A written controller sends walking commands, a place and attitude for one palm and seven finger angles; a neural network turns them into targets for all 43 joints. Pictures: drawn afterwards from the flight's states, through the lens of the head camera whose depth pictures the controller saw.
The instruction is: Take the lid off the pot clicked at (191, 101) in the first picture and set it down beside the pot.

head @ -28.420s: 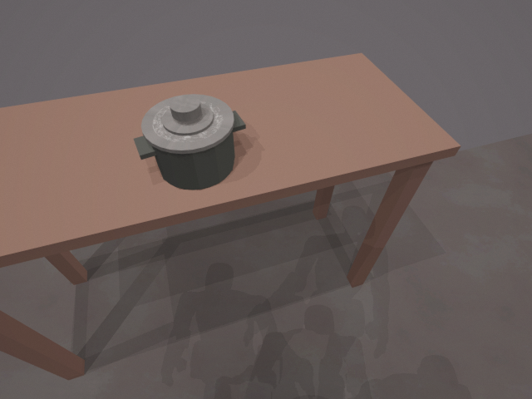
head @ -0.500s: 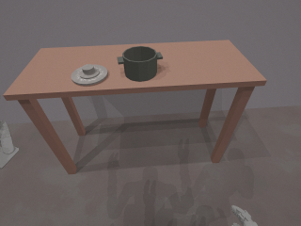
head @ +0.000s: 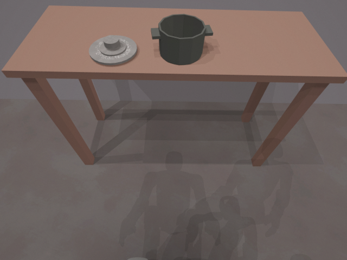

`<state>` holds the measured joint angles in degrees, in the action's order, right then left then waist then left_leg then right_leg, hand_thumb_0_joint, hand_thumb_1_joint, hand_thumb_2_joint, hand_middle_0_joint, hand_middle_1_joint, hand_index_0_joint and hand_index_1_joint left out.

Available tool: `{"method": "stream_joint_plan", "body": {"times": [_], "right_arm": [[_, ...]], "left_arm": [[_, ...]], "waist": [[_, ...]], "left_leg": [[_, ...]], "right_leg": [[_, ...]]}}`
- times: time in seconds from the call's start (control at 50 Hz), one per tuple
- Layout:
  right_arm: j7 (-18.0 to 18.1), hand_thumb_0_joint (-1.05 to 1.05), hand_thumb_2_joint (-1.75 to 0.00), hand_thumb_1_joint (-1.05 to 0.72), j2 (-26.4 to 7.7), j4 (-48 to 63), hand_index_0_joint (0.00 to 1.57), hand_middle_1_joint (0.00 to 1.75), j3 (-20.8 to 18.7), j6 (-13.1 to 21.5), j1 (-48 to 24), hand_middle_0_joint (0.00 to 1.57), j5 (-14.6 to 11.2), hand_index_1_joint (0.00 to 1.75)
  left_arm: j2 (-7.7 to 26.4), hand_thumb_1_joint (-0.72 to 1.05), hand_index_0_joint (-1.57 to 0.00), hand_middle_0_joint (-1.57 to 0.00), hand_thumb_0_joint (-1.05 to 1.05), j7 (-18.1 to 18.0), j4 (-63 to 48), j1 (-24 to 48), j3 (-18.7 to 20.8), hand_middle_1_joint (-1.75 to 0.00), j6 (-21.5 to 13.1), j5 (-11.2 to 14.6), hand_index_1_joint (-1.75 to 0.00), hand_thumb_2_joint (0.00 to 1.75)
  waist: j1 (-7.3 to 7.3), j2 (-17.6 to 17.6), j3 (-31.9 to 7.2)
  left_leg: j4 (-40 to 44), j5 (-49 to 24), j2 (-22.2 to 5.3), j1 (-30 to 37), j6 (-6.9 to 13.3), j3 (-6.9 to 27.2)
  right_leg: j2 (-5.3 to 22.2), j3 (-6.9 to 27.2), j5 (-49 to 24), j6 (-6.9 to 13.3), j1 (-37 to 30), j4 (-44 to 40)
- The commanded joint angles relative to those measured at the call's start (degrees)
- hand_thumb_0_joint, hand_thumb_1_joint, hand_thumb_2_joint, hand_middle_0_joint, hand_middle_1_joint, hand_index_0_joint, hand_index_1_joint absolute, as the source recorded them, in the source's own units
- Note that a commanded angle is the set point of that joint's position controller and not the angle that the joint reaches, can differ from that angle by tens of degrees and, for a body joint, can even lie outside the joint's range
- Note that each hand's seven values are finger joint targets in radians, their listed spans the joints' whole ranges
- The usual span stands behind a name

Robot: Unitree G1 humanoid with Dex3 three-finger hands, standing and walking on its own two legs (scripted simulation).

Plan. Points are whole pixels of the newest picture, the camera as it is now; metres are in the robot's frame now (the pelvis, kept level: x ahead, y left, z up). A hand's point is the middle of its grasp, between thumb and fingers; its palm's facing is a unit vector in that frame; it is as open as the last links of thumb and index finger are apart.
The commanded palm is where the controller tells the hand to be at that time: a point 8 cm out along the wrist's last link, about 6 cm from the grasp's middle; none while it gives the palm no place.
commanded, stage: stop stepping back and stand still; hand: left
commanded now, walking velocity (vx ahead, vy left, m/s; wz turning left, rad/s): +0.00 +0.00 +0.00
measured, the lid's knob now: (111, 41) +0.76 +0.28 +0.04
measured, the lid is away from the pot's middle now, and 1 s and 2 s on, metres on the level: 0.25 0.25 0.25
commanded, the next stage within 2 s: let the arm hang, fingers relaxed in 0.40 s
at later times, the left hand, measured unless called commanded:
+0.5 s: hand out of the picture +0.05 +0.18 -0.17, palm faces +0.00 -0.98 -0.21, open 7.3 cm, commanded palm none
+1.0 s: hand out of the picture +0.01 +0.17 -0.17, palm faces +0.01 -0.99 -0.16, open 7.4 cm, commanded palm none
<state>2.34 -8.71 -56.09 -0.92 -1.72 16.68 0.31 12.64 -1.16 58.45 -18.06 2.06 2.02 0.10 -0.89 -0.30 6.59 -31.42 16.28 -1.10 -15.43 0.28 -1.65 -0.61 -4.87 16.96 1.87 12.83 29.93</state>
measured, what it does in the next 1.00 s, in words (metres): stands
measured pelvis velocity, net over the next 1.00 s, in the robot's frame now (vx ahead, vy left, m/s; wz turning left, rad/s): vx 0.02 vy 0.02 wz -0.04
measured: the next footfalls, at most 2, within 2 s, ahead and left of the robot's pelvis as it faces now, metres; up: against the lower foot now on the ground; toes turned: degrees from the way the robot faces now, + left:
none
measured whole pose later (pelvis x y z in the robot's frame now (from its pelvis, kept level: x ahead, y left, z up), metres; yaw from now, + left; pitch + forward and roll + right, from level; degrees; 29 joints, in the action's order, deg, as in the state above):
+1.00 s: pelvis +0.02 +0.02 +0.01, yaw -2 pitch +0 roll +0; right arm 2.8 -6.1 -64.2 -1.6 -0.1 17.5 0.2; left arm 6.0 -2.5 65.3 -17.1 1.0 -0.2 -0.3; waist 0.5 0.4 2.5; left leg -24.9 15.4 -0.5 -9.2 1.3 -4.4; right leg -0.3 -2.1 15.7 0.7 7.7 23.6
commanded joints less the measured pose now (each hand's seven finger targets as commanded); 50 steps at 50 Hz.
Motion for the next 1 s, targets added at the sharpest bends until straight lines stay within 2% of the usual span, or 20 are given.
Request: {"method": "stream_joint_plan", "body": {"times": [0.0,0.04,0.08,0.12,0.14,0.18,0.22,0.28,0.38,0.44,0.6,0.72,0.76,0.82,0.9,0.94,0.98], "right_arm": [[0.07,0.0,-0.9,-0.9,-5.19,1.57,0.2,0.3,-1.93,1.24,2.08,0.2,-0.19,0.3],[-0.2,0.0,-0.9,-0.9,-4.49,0.03,0.2,0.3,-1.85,1.06,3.05,0.2,-0.04,0.3],[-0.37,0.0,-0.9,-0.9,-3.65,-1.61,0.2,0.3,-1.75,1.04,3.78,0.2,0.03,0.3],[-0.32,0.0,-0.9,-0.9,-3.8,-2.6,0.2,0.3,-1.61,1.34,3.9,0.2,0.11,0.3],[-0.26,0.0,-0.9,-0.9,-3.7,-3.0,0.2,0.3,-1.53,1.51,4.07,0.2,0.09,0.3],[-0.24,0.0,-0.9,-0.9,-3.32,-3.82,0.2,0.3,-1.43,1.58,3.89,0.2,0.15,0.3],[-0.12,0.0,-0.9,-0.9,-3.25,-4.28,0.2,0.3,-1.4,1.8,4.13,0.2,0.23,0.3],[0.0,0.0,-0.9,-0.9,-2.89,-4.92,0.2,0.3,-1.42,1.92,4.21,0.2,0.25,0.3],[0.12,0.0,-0.9,-0.9,-2.51,-5.43,0.2,0.3,-1.57,1.84,4.71,0.2,0.28,0.3],[0.22,0.0,-0.9,-0.9,-2.53,-5.67,0.2,0.3,-1.55,2.04,5.2,0.2,0.25,0.3],[0.34,0.0,-0.9,-0.9,-2.0,-6.24,0.2,0.3,-1.62,2.03,5.88,0.2,0.13,0.3],[0.48,0.0,-0.9,-0.9,-1.72,-6.64,0.2,0.3,-1.57,2.19,6.21,0.2,0.06,0.3],[0.47,0.0,-0.9,-0.9,-1.49,-6.64,0.2,0.3,-1.62,2.13,5.91,0.2,-0.05,0.3],[0.58,0.0,-0.9,-0.9,-1.47,-6.85,0.2,0.3,-1.55,2.29,6.19,0.2,0.03,0.3],[0.61,0.0,-0.9,-0.9,-1.43,-7.01,0.2,0.3,-1.52,2.23,6.17,0.2,0.06,0.3],[0.63,0.0,-0.9,-0.9,-1.4,-7.01,0.2,0.3,-1.52,2.33,6.11,0.2,0.03,0.3],[0.57,0.0,-0.9,-0.9,-1.4,-7.0,0.2,0.3,-1.54,2.2,6.11,0.2,0.0,0.3]], "left_arm": [[3.02,0.9,-0.2,-0.2,0.0,-0.73,-1.23,0.3,-0.54,-0.3,-2.34,-0.27,-0.3,0.9],[2.56,0.9,-0.2,-0.2,0.0,-1.05,-0.01,0.16,-0.78,-0.3,-2.51,-0.29,-0.3,0.9],[2.4,0.9,-0.2,-0.2,0.0,-1.23,0.7,0.22,-0.72,-0.3,-2.53,-0.35,-0.3,0.9],[1.97,0.9,-0.2,-0.2,0.0,-1.38,1.38,-0.13,-0.73,-0.3,-2.68,-0.3,-0.3,0.9],[1.69,0.9,-0.2,-0.2,0.0,-1.46,1.75,-0.16,-0.64,-0.3,-2.74,-0.32,-0.3,0.9],[1.66,0.9,-0.2,-0.2,0.0,-1.5,2.05,-0.01,-0.62,-0.3,-2.63,-0.33,-0.3,0.9],[1.35,0.9,-0.2,-0.2,0.0,-1.48,2.33,-0.02,-0.43,-0.3,-2.7,-0.31,-0.3,0.9],[1.12,0.9,-0.2,-0.2,0.0,-1.48,2.8,-0.04,-0.25,-0.3,-2.64,-0.32,-0.3,0.9],[1.02,0.9,-0.2,-0.2,0.0,-1.41,2.98,0.55,-0.21,-0.3,-2.58,-0.33,-0.3,0.9],[0.82,0.9,-0.2,-0.2,0.0,-1.39,3.14,0.52,-0.15,-0.3,-2.71,-0.28,-0.3,0.9],[-0.28,0.9,-0.2,-0.2,0.0,-1.52,3.83,-0.23,-0.26,-0.3,-2.73,-0.36,-0.3,0.9],[-0.82,0.9,-0.2,-0.2,0.0,-1.64,4.51,-1.55,-0.33,-0.3,-2.91,-0.39,-0.3,0.9],[-1.02,0.9,-0.2,-0.2,0.0,-1.73,4.66,-2.06,-0.33,-0.3,-2.89,-0.46,-0.3,0.9],[-1.42,0.9,-0.2,-0.2,0.0,-1.69,4.98,-2.52,-0.38,-0.3,-2.94,-0.43,-0.3,0.9],[-1.71,0.9,-0.2,-0.2,0.0,-1.69,5.19,-2.73,-0.4,-0.3,-2.9,-0.47,-0.3,0.9],[-1.71,0.9,-0.2,-0.2,0.0,-1.7,5.36,-3.22,-0.41,-0.3,-2.97,-0.46,-0.3,0.9],[-1.81,0.9,-0.2,-0.2,0.0,-1.75,5.29,-3.14,-0.49,-0.3,-2.94,-0.46,-0.3,0.9]], "waist": [[1.52,-2.42,-7.19],[1.88,-4.12,-5.11],[1.87,-3.54,-3.37],[1.68,-3.56,-3.85],[1.64,-3.07,-4.02],[1.46,-0.39,-2.37],[1.25,-0.48,-3.16],[1.11,1.85,-3.09],[1.21,2.58,-1.97],[1.22,1.49,-3.61],[1.48,0.28,-2.88],[1.57,0.54,-3.77],[1.48,1.14,-2.53],[1.62,1.58,-3.49],[1.62,1.96,-2.21],[1.52,1.32,-2.96],[1.59,0.93,-1.82]], "left_leg": [[6.9,-9.11,-5.0,2.75,2.39,4.11],[7.52,-7.65,-4.34,3.55,2.16,3.17],[8.62,-6.84,-4.23,3.23,2.07,2.91],[8.92,-8.92,-4.44,4.09,2.14,2.9],[9.2,-10.38,-4.67,4.39,2.22,2.89],[9.77,-10.16,-4.78,3.8,2.2,2.85],[9.99,-11.07,-4.92,3.92,2.2,2.79],[10.24,-10.84,-5.0,4.22,2.25,2.85],[10.44,-9.66,-5.01,3.64,2.18,2.84],[10.28,-11.77,-5.17,4.57,2.33,2.94],[10.64,-11.94,-5.45,5.63,2.65,3.01],[10.14,-14.03,-5.35,6.93,2.69,2.67],[10.24,-13.39,-5.34,6.73,2.72,2.72],[10.25,-14.34,-5.42,7.43,2.87,2.74],[10.53,-13.42,-5.46,7.03,2.89,2.78],[10.37,-14.27,-5.4,7.52,2.87,2.62],[10.63,-12.52,-5.38,6.83,2.86,2.88]], "right_leg": [[6.35,7.62,-11.97,1.03,-4.45,-9.38],[6.84,8.42,-10.17,1.35,-2.74,-11.12],[6.61,8.46,-6.83,1.31,-1.82,-12.18],[6.42,8.19,-8.98,1.23,-2.62,-11.78],[6.34,7.84,-11.13,1.14,-3.05,-11.19],[6.08,7.69,-10.68,1.23,-2.38,-10.73],[5.99,7.38,-11.68,1.18,-3.46,-10.4],[5.93,7.3,-10.84,1.2,-3.19,-10.46],[5.72,7.33,-9.97,1.21,-2.69,-10.69],[5.7,7.11,-12.35,1.14,-3.75,-10.16],[5.49,6.79,-11.61,0.87,-2.41,-10.22],[5.54,6.85,-13.62,0.71,-2.71,-9.85],[5.4,6.97,-12.5,0.7,-1.63,-10.02],[5.49,7.04,-13.21,0.71,-2.15,-9.87],[5.31,6.83,-12.12,0.61,-1.37,-10.01],[5.46,6.88,-13.18,0.59,-1.87,-9.91],[5.36,7.11,-11.49,0.57,-1.09,-10.25]]}}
